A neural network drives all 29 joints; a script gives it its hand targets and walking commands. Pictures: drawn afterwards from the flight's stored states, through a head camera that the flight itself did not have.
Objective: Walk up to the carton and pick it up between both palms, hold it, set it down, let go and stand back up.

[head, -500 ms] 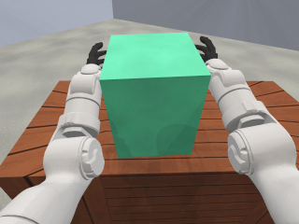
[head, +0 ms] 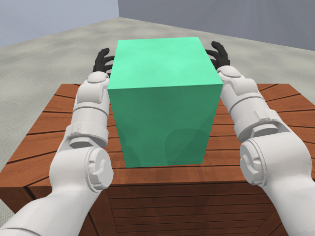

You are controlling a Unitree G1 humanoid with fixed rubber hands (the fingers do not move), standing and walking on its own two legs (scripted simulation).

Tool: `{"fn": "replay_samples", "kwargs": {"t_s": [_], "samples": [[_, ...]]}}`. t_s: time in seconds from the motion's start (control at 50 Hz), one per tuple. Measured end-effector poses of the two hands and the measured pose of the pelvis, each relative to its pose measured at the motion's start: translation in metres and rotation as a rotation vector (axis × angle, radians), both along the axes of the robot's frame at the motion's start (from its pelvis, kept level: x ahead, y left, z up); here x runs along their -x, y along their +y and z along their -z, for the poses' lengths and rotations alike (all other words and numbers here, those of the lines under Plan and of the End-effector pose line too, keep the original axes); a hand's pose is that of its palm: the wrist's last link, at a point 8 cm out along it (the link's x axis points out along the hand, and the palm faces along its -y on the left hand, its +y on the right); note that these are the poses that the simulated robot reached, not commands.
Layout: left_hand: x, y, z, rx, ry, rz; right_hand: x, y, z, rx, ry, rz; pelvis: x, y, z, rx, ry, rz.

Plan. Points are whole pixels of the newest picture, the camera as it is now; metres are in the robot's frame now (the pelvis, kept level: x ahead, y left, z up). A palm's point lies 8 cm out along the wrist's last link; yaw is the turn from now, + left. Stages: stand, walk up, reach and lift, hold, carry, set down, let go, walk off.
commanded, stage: set down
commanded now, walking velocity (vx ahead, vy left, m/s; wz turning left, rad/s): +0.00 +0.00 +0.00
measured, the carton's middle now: (161, 103) +0.39 +0.04 +0.20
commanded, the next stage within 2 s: none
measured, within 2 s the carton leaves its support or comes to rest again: neither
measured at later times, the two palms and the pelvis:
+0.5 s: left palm (109, 89) +0.42 +0.18 +0.22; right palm (219, 84) +0.44 -0.11 +0.23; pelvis +0.01 +0.00 +0.00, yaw +0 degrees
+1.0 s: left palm (113, 97) +0.42 +0.17 +0.19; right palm (218, 92) +0.45 -0.12 +0.21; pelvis +0.01 +0.00 +0.00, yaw +0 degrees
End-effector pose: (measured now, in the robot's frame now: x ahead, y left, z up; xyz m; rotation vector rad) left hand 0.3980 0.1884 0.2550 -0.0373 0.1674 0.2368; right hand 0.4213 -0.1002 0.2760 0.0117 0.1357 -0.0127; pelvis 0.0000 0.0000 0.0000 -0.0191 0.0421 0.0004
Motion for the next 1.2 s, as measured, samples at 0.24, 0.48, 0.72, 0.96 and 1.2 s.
{"fn": "replay_samples", "kwargs": {"t_s": [0.24,0.48,0.72,0.96,1.2], "samples": [[-0.010,-0.004,0.014,0.003,0.002,-0.005,-0.010,-0.004,0.017,-0.018,0.006,-0.002,-0.001,0.000,0.000,-0.001,0.002,0.000],[-0.017,-0.011,0.038,0.000,0.026,-0.007,-0.018,-0.010,0.041,-0.025,0.027,-0.002,-0.007,-0.002,0.000,-0.003,0.010,0.000],[-0.022,-0.014,0.052,-0.003,0.032,-0.012,-0.025,-0.013,0.051,-0.005,0.025,-0.011,-0.011,-0.003,0.000,-0.004,0.014,0.000],[-0.025,-0.016,0.067,0.009,0.043,-0.016,-0.029,-0.016,0.068,0.004,0.035,-0.021,-0.012,-0.003,0.000,-0.005,0.016,0.000],[-0.029,-0.018,0.079,0.015,0.052,-0.020,-0.032,-0.018,0.083,-0.001,0.047,-0.021,-0.013,-0.004,0.000,-0.005,0.018,0.000]]}}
